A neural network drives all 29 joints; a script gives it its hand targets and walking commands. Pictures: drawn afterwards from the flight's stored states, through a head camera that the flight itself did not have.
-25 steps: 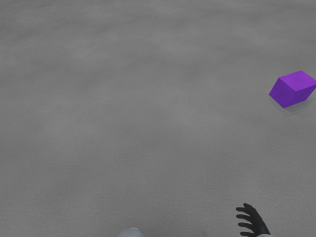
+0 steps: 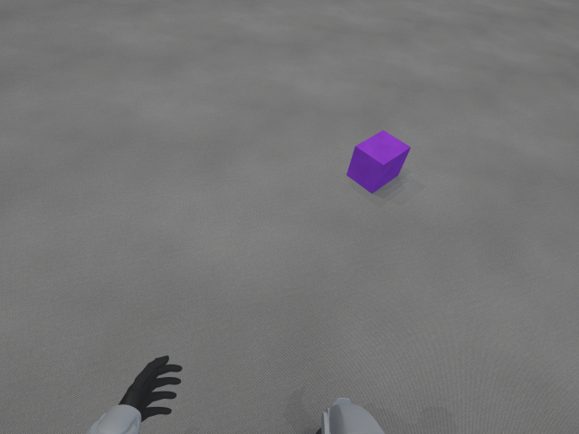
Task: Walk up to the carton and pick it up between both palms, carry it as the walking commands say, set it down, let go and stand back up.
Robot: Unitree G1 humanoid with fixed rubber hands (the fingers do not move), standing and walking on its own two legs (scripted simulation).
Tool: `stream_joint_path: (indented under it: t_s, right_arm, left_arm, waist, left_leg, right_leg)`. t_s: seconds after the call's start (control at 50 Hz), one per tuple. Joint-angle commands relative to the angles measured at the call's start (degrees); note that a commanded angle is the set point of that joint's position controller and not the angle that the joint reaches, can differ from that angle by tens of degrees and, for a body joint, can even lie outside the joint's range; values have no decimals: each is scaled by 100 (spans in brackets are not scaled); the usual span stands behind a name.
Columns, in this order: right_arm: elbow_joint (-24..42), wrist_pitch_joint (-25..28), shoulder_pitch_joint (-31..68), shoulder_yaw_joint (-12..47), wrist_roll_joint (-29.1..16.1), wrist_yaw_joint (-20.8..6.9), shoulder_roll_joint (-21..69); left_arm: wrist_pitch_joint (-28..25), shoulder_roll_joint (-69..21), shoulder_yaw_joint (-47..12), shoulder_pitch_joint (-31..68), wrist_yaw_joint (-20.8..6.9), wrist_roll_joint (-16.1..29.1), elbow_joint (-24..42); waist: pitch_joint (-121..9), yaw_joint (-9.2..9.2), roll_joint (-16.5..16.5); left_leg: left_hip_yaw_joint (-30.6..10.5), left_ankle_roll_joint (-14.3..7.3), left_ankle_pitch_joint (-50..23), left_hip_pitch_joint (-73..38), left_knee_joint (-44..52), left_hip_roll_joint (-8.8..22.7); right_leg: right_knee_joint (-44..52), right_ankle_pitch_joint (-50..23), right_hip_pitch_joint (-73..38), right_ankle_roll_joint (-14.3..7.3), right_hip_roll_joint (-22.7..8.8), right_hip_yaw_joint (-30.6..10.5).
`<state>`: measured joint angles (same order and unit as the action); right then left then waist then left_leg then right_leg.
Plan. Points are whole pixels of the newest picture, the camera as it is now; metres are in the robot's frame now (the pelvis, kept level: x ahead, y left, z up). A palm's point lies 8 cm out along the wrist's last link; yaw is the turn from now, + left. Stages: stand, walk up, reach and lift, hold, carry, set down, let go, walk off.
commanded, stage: walk up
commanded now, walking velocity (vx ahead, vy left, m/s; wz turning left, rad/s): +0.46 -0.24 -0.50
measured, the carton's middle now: (377, 161) +1.45 -0.61 -0.67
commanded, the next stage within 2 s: none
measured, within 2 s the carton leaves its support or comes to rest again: neither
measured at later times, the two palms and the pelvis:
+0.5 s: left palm (193, 421) +0.17 +0.13 -0.10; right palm (462, 282) +0.39 -0.35 -0.08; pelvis +0.23 -0.11 +0.02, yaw -11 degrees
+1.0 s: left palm (258, 180) +0.68 +0.04 -0.11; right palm (480, 323) +0.31 -0.37 -0.10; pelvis +0.49 -0.16 +0.01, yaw -17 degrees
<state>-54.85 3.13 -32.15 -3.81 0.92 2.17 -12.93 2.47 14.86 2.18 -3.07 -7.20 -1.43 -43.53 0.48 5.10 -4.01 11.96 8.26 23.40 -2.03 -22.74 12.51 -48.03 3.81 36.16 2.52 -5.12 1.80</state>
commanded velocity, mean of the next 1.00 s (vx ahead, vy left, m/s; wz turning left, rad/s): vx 0.49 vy -0.12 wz -0.29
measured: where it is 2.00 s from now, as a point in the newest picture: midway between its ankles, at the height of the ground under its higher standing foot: (341, 253)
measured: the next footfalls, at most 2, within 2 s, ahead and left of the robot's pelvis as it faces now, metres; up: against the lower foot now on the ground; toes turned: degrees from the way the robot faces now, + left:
right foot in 0.08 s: +0.17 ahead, -0.17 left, +0.00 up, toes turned -9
left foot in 0.70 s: +0.53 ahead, -0.02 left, +0.00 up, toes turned -6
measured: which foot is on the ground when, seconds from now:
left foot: down 0.00-0.08, up 0.10-0.68, down 0.70-1.00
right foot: up 0.00-0.06, down 0.08-0.68, up 0.70-1.00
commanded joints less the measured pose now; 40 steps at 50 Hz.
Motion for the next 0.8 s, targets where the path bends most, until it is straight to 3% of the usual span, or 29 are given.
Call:
stream_joint_path:
  t_s: [0.0, 0.02, 0.04, 0.06, 0.08, 0.1, 0.12, 0.14, 0.16, 0.18, 0.2, 0.24, 0.28, 0.34, 0.38, 0.42, 0.52, 0.56, 0.6, 0.62, 0.64, 0.66, 0.68, 0.7, 0.72, 0.76, 0.78]
  right_arm:
    - [200, 11, 189, -249, -63, 36, -1473]
    - [189, -13, 218, -263, -76, 28, -1520]
    - [232, -40, 323, -266, -100, -3, -1572]
    - [324, -45, 399, -220, -41, -49, -1438]
    - [751, -21, 413, -64, 14, -149, -786]
    - [1132, 43, 766, -60, 103, -240, -740]
    - [1018, 86, 1334, -169, 215, -282, -987]
    - [913, 152, 1354, -127, 150, -296, -755]
    - [784, 212, 1327, -86, 146, -298, -560]
    - [743, 202, 1242, -64, 200, -314, -471]
    - [679, 137, 1156, -65, 246, -317, -413]
    - [635, -3, 1240, -15, 259, -326, -314]
    - [756, -98, 1791, 24, 220, -360, -280]
    - [913, -127, 2565, 68, 164, -424, -311]
    - [969, -115, 3059, 86, 137, -451, -306]
    - [999, -97, 3334, 105, 138, -471, -245]
    - [1141, -47, 4038, 111, 18, -456, -164]
    - [1140, -16, 4140, 94, -26, -406, -126]
    - [966, 26, 3745, 81, -53, -317, -100]
    - [777, 76, 3275, 46, -42, -252, -142]
    - [510, 109, 2430, -36, -12, -183, -310]
    - [287, 143, 1346, -190, 69, -74, -728]
    - [50, 142, 153, -368, 158, 63, -1446]
    - [-106, 41, 112, -433, 79, 119, -1865]
    - [-132, -5, 558, -374, 2, 83, -1543]
    - [-126, 57, 1479, -167, 61, -4, -593]
    - [-135, 94, 1602, -100, 69, -6, -342]
  left_arm:
    - [-132, 198, 38, 984, 25, 2, 404]
    - [-155, 292, 85, 618, 64, -46, 255]
    - [-210, 415, 152, -204, 160, -92, -19]
    - [-286, 642, 262, -1380, 288, -134, -514]
    - [-344, 1534, 483, -2237, 386, -169, -712]
    - [-386, 2117, 570, -2894, 505, 43, -847]
    - [-427, 1810, 508, -2766, 561, 202, -1001]
    - [-467, 1412, 406, -2140, 621, 102, -972]
    - [-522, 1102, 345, -1591, 643, 46, -891]
    - [-583, 855, 285, -1204, 643, 103, -838]
    - [-629, 659, 222, -1042, 630, 113, -819]
    - [-720, 534, 160, -1171, 618, 113, -913]
    - [-777, 491, 128, -1499, 646, 104, -1068]
    - [-805, 459, 103, -2144, 682, 139, -1256]
    - [-826, 402, 66, -2571, 703, 138, -1389]
    - [-831, 301, 46, -2850, 734, 140, -1526]
    - [-791, 172, 48, -3142, 764, 70, -1762]
    - [-765, 128, 57, -3214, 755, 39, -1889]
    - [-731, 114, 76, -3148, 759, 18, -1996]
    - [-721, 186, 126, -3143, 767, 28, -2038]
    - [-718, 282, 180, -3008, 765, 76, -2044]
    - [-736, 335, 231, -2731, 761, 146, -1888]
    - [-710, 4, 236, -2689, 761, 85, -1545]
    - [-642, 0, 313, -3053, 793, 135, -1352]
    - [-612, 355, 416, -2568, 781, 28, -1314]
    - [-593, -65, 387, -2079, 639, 49, -1284]
    - [-525, -219, 364, -2008, 573, 16, -1244]
  waist:
    - [1059, -141, 1764]
    - [813, -324, 1509]
    - [253, -642, 1272]
    - [-517, -1110, 810]
    - [-1408, -1395, -808]
    - [-2270, -1383, -2147]
    - [-1888, -1447, -1241]
    - [-1191, -1100, -568]
    - [-803, -771, -105]
    - [-579, -497, 39]
    - [-444, -368, 111]
    - [-338, -300, -19]
    - [36, -390, -94]
    - [373, -670, -160]
    - [488, -889, -39]
    - [462, -964, -204]
    - [629, -1101, -430]
    - [727, -1122, -508]
    - [659, -923, -574]
    - [411, -713, -571]
    - [35, -304, -404]
    - [-490, 223, -278]
    - [-1384, 405, 1050]
    - [-1922, 144, 1725]
    - [-1254, 3, 1329]
    - [-231, -329, 814]
    - [-13, -472, 910]
  left_leg:
    - [-60, -855, -2770, 721, 776, 968]
    - [37, -912, -3617, 607, 142, 1018]
    - [126, -943, -4351, 508, -901, 970]
    - [233, -835, -4257, 982, -2395, 627]
    - [329, -528, -1022, 3318, -4617, -8]
    - [-505, -494, 1513, 4381, -5795, -783]
    - [-1376, -558, 867, 4488, -5974, -552]
    - [-1407, -738, 324, 4547, -6035, -209]
    - [-1351, -796, -246, 4303, -5677, -28]
    - [-1372, -778, -614, 3788, -5265, 73]
    - [-1296, -761, -678, 3395, -5102, 2]
    - [-1159, -712, -731, 3167, -4825, -157]
    - [-1106, -632, -949, 3425, -4343, -234]
    - [-1027, -540, -1405, 4226, -3537, -313]
    - [-925, -521, -1639, 4554, -3094, -373]
    - [-873, -533, -1788, 4647, -2767, -460]
    - [-572, -566, -1778, 4031, -1730, -767]
    - [-452, -632, -1605, 3620, -1445, -901]
    - [-360, -728, -1378, 2820, -1149, -1102]
    - [-343, -793, -1380, 2101, -929, -1230]
    - [-266, -861, -1910, 865, -696, -1224]
    - [-774, -981, -1974, -699, -706, -587]
    - [-3319, -1220, -2785, -2121, -594, 1731]
    - [-4855, -1919, -4088, -2095, -47, 2581]
    - [-4528, -1884, -4001, -1214, 261, 2137]
    - [-2593, -1650, -3847, 155, 407, 1334]
    - [-1980, -1504, -3604, 730, 514, 995]
  right_leg:
    - [1151, 978, -717, -190, 127, 519]
    - [1344, 1291, -1137, -306, 292, 592]
    - [1661, 1407, -1925, -447, 557, 719]
    - [1809, 1443, -3315, -630, 867, 789]
    - [2076, 2353, -5418, -1160, -469, -1079]
    - [3193, 2488, -5948, -1524, -1565, -3686]
    - [3542, 2357, -5079, -1278, -1390, -3695]
    - [3243, 1992, -4336, -1127, -1212, -2955]
    - [3040, 1147, -3802, -1003, -1081, -2481]
    - [3094, 623, -3026, -972, -877, -2122]
    - [3193, 282, -2553, -1006, -771, -1936]
    - [3306, -259, -2281, -1027, -656, -1658]
    - [3617, -113, -2225, -1097, -713, -1770]
    - [3879, -294, -3009, -1141, -816, -1929]
    - [3861, -911, -3485, -1105, -879, -1914]
    - [3733, -1541, -3886, -1058, -780, -1657]
    - [3632, -1939, -3915, -1094, -513, -1226]
    - [3494, -2341, -3850, -1113, -494, -1099]
    - [3081, -3380, -3717, -1043, -475, -980]
    - [2501, -4032, -3651, -969, -337, -885]
    - [1724, -4030, -3174, -893, -192, -684]
    - [590, -2735, -2148, -781, -60, -533]
    - [-1433, 1496, -855, -568, 401, -407]
    - [-2748, 2895, -418, -328, 620, -779]
    - [-3027, 2436, -326, -286, 401, -983]
    - [-2888, 1479, -395, -271, 28, -814]
    - [-2708, 1214, -611, -277, -49, -749]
